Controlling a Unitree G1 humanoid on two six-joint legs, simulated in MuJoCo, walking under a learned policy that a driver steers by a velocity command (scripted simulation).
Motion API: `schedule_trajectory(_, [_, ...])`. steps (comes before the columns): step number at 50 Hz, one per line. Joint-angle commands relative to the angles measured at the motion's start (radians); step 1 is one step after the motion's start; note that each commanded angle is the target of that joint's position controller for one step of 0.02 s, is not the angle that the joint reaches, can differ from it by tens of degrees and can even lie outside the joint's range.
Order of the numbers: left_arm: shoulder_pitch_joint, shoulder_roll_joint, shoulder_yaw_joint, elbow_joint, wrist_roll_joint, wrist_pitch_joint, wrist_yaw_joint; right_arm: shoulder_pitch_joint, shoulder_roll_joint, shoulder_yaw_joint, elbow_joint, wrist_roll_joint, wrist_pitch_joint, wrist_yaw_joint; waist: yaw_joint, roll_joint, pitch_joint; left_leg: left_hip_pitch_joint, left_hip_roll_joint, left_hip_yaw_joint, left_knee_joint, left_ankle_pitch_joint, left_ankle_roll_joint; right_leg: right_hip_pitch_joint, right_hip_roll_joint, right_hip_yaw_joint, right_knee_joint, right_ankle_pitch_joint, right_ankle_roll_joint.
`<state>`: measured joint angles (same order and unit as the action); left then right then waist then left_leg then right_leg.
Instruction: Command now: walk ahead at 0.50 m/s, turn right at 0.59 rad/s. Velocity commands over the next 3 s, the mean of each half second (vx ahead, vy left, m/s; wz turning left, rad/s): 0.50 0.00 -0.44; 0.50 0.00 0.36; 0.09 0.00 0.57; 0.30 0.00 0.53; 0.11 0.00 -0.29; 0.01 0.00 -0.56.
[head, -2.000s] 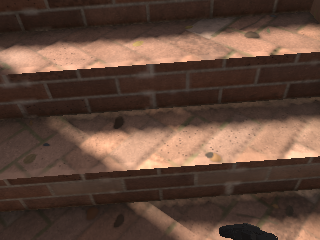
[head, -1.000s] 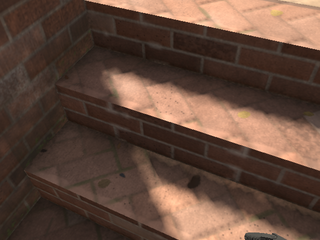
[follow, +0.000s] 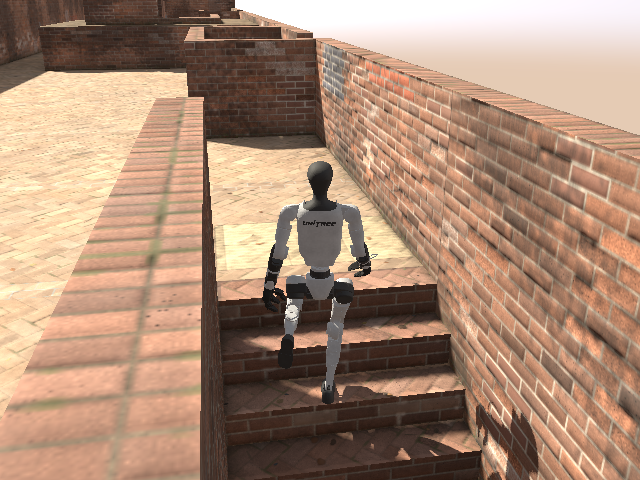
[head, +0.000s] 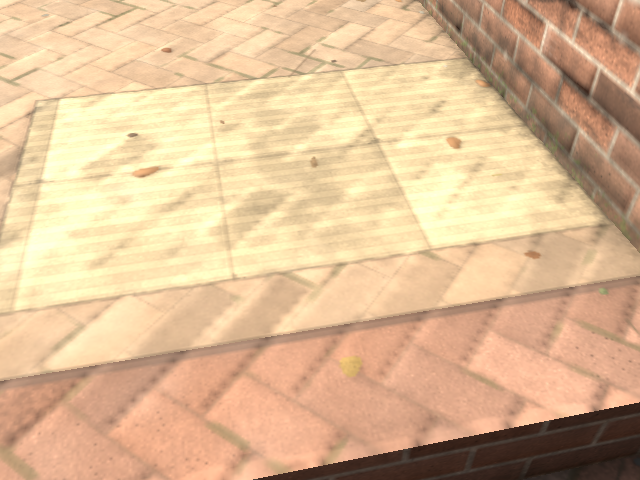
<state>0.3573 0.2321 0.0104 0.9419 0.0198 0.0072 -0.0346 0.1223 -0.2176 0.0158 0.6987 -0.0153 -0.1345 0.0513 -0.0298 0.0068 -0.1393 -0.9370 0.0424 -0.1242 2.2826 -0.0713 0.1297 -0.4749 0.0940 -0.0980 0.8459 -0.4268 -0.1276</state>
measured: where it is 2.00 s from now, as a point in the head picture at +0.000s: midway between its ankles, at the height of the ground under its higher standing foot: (319, 302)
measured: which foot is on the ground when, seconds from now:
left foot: up 0.00-0.30, down 0.32-0.86, up 0.88-1.00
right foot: down 0.00-0.32, up 0.34-0.82, down 0.84-1.00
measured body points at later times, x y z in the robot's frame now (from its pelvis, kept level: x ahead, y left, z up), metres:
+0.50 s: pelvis +0.26 +0.05 +0.18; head +0.26 +0.05 +0.63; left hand +0.52 +0.21 +0.10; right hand +0.15 -0.19 +0.04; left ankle +0.26 +0.15 -0.50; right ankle +0.16 -0.08 -0.25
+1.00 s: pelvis +0.53 -0.08 +0.36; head +0.51 -0.07 +0.81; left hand +0.68 +0.18 +0.25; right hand +0.58 -0.34 +0.24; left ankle +0.45 +0.06 -0.14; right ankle +0.58 -0.20 -0.31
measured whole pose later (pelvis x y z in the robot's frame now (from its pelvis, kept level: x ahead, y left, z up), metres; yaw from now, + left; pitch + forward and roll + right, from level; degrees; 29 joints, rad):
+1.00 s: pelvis +0.53 -0.08 +0.36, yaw +1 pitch +0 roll -2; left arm 0.16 0.23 0.05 0.83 0.02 -0.05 -0.01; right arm 0.37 -0.24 -0.06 0.84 0.02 -0.04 0.04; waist -0.03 0.02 -0.07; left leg -0.68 -0.02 -0.10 1.82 -0.09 0.17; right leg -0.53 -0.14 -0.23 0.99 -0.45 0.00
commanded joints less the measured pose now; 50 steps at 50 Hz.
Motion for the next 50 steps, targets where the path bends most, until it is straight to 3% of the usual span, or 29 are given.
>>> schedule_trajectory(1, [-0.234, -0.08, -0.032, -0.079, 0.012, -0.045, -0.033, 0.069, 0.111, 0.075, -0.105, 0.008, 0.003, 0.0, -0.153, 0.034, 0.221, -0.266, 0.028, 0.099, -0.036, 0.043, -0.01, -0.148, -0.126, 0.221, -0.464, 0.167, 0.038])
schedule_trajectory(6, [0.056, 0.004, -0.011, 0.016, -0.011, -0.063, -0.022, -0.185, 0.182, 0.113, -0.197, -0.03, 0.017, -0.061, 0.002, -0.106, 0.147, -0.574, 0.059, 0.204, 0.043, -0.017, -0.075, 0.114, -0.172, 0.415, -0.556, 0.147, -0.03])
schedule_trajectory(9, [0.152, 0.017, 0.012, 0.019, -0.042, -0.034, 0.04, -0.474, 0.178, 0.126, -0.323, -0.03, -0.003, -0.07, 0.103, -0.121, 0.131, -0.503, 0.076, 0.295, -0.355, -0.151, -0.124, 0.183, -0.255, 0.492, -0.775, 0.204, -0.121])
schedule_trajectory(10, [0.172, -0.011, 0.015, 0.034, -0.041, -0.025, 0.062, -0.447, 0.209, 0.119, -0.314, -0.028, 0.0, -0.074, 0.087, -0.156, 0.075, -0.421, 0.088, 0.263, -0.365, -0.186, -0.128, 0.252, -0.287, 0.497, -0.769, 0.322, -0.149])
schedule_trajectory(12, [0.005, 0.076, 0.039, -0.019, -0.036, -0.029, 0.062, -0.282, 0.124, 0.063, -0.262, -0.055, 0.022, -0.068, -0.02, -0.216, -0.082, 0.072, 0.03, 0.349, -0.655, -0.289, -0.083, 0.192, -0.27, 0.315, -0.736, 1.004, -0.123])
schedule_trajectory(14, [-0.031, 0.18, 0.07, -0.037, -0.054, -0.052, 0.054, 0.006, -0.062, -0.036, -0.225, -0.032, 0.032, -0.07, -0.174, -0.245, -0.305, 0.524, -0.048, 0.242, -0.968, -0.409, -0.056, 0.366, -0.277, 0.264, -0.434, 1.97, -0.09])
schedule_trajectory(15, [-0.089, 0.218, 0.083, -0.037, -0.064, -0.07, 0.05, 0.143, -0.133, -0.064, -0.184, -0.015, 0.037, -0.072, -0.236, -0.242, -0.357, 0.662, -0.007, 0.069, -1.195, -0.449, -0.029, 0.419, -0.27, 0.266, -0.177, 2.053, -0.055])
schedule_trajectory(16, [-0.174, 0.226, 0.083, -0.071, -0.035, -0.1, 0.038, 0.317, -0.19, -0.081, -0.082, -0.012, 0.047, -0.067, -0.307, -0.161, -0.385, 0.836, -0.039, 0.005, -1.377, -0.395, -0.029, 0.37, -0.284, 0.3, 0.0, 1.926, -0.09])
schedule_trajectory(17, [-0.142, -0.007, 0.035, -0.093, 0.018, -0.126, -0.004, 0.341, -0.213, -0.076, 0.023, -0.021, 0.076, -0.067, -0.152, 0.423, -0.293, 1.036, 0.169, -0.321, -1.494, 0.587, 0.11, -0.041, -0.035, 0.29, 0.444, 0.339, -0.01])
schedule_trajectory(18, [0.031, -0.084, 0.033, -0.054, -0.001, -0.148, -0.044, 0.329, -0.045, -0.051, 0.025, -0.053, 0.1, -0.078, -0.106, 0.354, -0.373, 1.062, 0.352, -0.853, -1.761, 0.506, 0.241, -0.286, 0.101, 0.532, 0.99, 0.21, 0.039])
schedule_trajectory(20, [-0.164, -0.089, 0.022, -0.168, -0.05, -0.118, -0.035, 0.247, 0.105, -0.036, 0.145, 0.01, 0.102, -0.069, -0.054, 0.024, 0.06, 0.696, 0.288, -0.529, -1.749, 0.048, 0.191, -0.469, 0.027, 0.344, 1.214, 0.156, 0.041])
schedule_trajectory(23, [-0.184, -0.136, -0.028, -0.244, -0.069, -0.093, -0.026, 0.276, 0.211, -0.004, 0.27, -0.031, 0.092, -0.062, 0.044, -0.01, 0.19, 0.565, 0.18, -0.265, -1.816, -0.195, 0.093, -0.572, -0.001, 0.351, 1.383, 0.197, 0.013])
schedule_trajectory(28, [-0.325, -0.162, -0.079, -0.368, -0.038, -0.091, -0.061, 0.284, 0.123, 0.009, 0.249, -0.013, 0.092, -0.057, 0.092, -0.024, 0.213, 0.603, 0.131, -0.049, -1.945, 0.004, 0.081, -0.746, -0.154, 0.152, 1.159, 0.274, 0.064])
schedule_trajectory(31, [-0.46, -0.208, -0.109, -0.453, -0.036, -0.092, -0.036, 0.458, 0.052, -0.007, 0.265, -0.009, 0.089, -0.081, -0.007, -0.012, 0.171, 0.747, 0.177, -0.113, -2.007, 0.049, 0.091, -0.826, -0.222, 0.051, 1.2, 0.284, 0.118])
schedule_trajectory(33, [-0.604, -0.238, -0.123, -0.525, -0.053, -0.101, -0.021, 0.636, 0.065, -0.012, 0.311, 0.012, 0.092, -0.097, -0.092, 0.124, 0.213, 1.013, 0.209, -0.2, -2.017, 0.069, 0.098, -1.107, -0.261, 0.042, 1.296, 0.184, 0.131])
schedule_trajectory(35, [-0.681, -0.283, -0.154, -0.604, -0.05, -0.116, -0.041, 0.746, 0.083, -0.018, 0.328, 0.018, 0.12, -0.102, -0.13, 0.131, 0.226, 1.121, 0.204, -0.236, -2.008, -0.009, 0.094, -1.246, -0.308, 0.063, 1.223, 0.167, 0.145])
schedule_trajectory(37, [-0.83, -0.261, -0.165, -0.669, -0.049, -0.123, -0.052, 0.735, 0.103, -0.015, 0.315, 0.03, 0.137, -0.1, -0.151, 0.106, 0.258, 0.852, 0.18, -0.154, -2.221, 0.017, 0.119, -0.88, -0.301, -0.08, 0.816, 0.159, 0.162])
schedule_trajectory(38, [-0.887, -0.318, -0.184, -0.726, -0.045, -0.127, -0.047, 0.7, 0.096, -0.019, 0.303, 0.059, 0.135, -0.114, -0.119, 0.18, 0.259, 0.61, 0.189, -0.125, -2.321, 0.161, 0.101, -0.468, -0.29, -0.046, 0.555, 0.032, 0.12])
schedule_trajectory(39, [-0.782, -0.255, -0.132, -0.695, -0.038, -0.138, -0.042, 0.709, 0.06, -0.002, 0.332, 0.017, 0.093, -0.091, -0.029, 0.268, 0.076, 0.566, 0.196, -0.058, -2.285, 0.763, 0.123, -0.048, -0.15, -0.193, 0.584, 0.059, 0.091])
schedule_trajectory(40, [-0.553, -0.144, -0.068, -0.634, -0.046, -0.127, -0.019, 0.71, -0.016, -0.013, 0.337, 0.002, 0.066, -0.067, 0.065, 0.359, -0.067, 0.697, 0.209, -0.018, -2.128, 1.331, 0.093, 0.166, -0.105, -0.124, 0.553, 0.073, 0.053])
schedule_trajectory(41, [-0.33, 0.001, 0.0, -0.561, -0.064, -0.092, 0.003, 0.589, -0.157, -0.051, 0.311, 0.004, 0.057, -0.063, 0.206, 0.443, -0.119, 0.871, 0.201, -0.004, -1.938, 1.521, 0.052, 0.185, -0.107, -0.003, 0.384, -0.023, 0.035])
schedule_trajectory(42, [-0.125, 0.11, 0.047, -0.496, -0.032, -0.071, 0.013, 0.453, -0.235, -0.087, 0.26, 0.004, 0.044, -0.075, 0.316, 0.381, -0.217, 0.711, 0.186, -0.052, -1.683, 1.48, 0.016, 0.437, -0.204, 0.248, 0.295, -0.025, -0.014])
schedule_trajectory(43, [-0.004, 0.223, 0.086, -0.44, 0.018, -0.065, 0.01, 0.441, -0.087, -0.061, 0.213, 0.021, 0.02, -0.072, 0.283, -0.117, -0.369, 0.438, -0.012, -0.078, -1.333, 0.889, -0.01, 0.664, -0.401, 0.738, -0.144, -0.296, -0.122])
schedule_trajectory(44, [0.004, 0.207, 0.072, -0.393, 0.033, -0.042, 0.025, 0.456, 0.039, -0.047, 0.225, 0.006, -0.009, -0.045, 0.232, -0.354, -0.439, 0.32, -0.135, -0.132, -0.774, 0.06, -0.03, 0.621, -0.571, 1.204, -0.585, -0.554, -0.188])
schedule_trajectory(45, [-0.074, 0.12, 0.044, -0.333, 0.008, -0.038, 0.028, 0.386, 0.113, -0.058, 0.19, 0.026, -0.013, -0.002, 0.161, -0.283, -0.274, 0.21, -0.14, -0.194, -0.347, -0.007, -0.036, 0.39, -0.597, 1.198, -0.668, -0.452, -0.151])
schedule_trajectory(46, [-0.163, -0.035, 0.0, -0.258, -0.022, -0.038, 0.02, 0.276, 0.18, -0.034, 0.106, 0.033, 0.017, 0.018, 0.068, -0.233, -0.056, 0.085, -0.083, -0.09, -0.224, -0.036, -0.003, 0.198, -0.558, 0.912, -0.57, -0.403, -0.096])
schedule_trajectory(47, [-0.214, -0.157, -0.024, -0.189, -0.017, -0.055, 0.015, 0.207, 0.163, -0.026, 0.054, 0.029, 0.047, 0.014, 0.019, -0.116, 0.11, 0.041, -0.033, -0.038, -0.239, -0.06, 0.034, 0.016, -0.514, 0.595, -0.416, -0.294, -0.037])
schedule_trajectory(48, [-0.265, -0.217, -0.037, -0.138, 0.001, -0.071, 0.014, 0.222, 0.12, -0.032, 0.04, 0.029, 0.079, 0.005, -0.047, -0.057, 0.146, 0.078, 0.001, -0.034, -0.303, -0.054, 0.065, -0.042, -0.45, 0.361, -0.347, -0.149, 0.04])
schedule_trajectory(50, [-0.245, -0.209, -0.026, -0.087, 0.017, -0.092, 0.01, 0.303, 0.147, -0.012, 0.043, 0.05, 0.117, -0.006, -0.102, -0.075, 0.186, 0.088, 0.006, -0.053, -0.436, -0.062, 0.081, -0.041, -0.397, 0.1, -0.356, 0.09, 0.106])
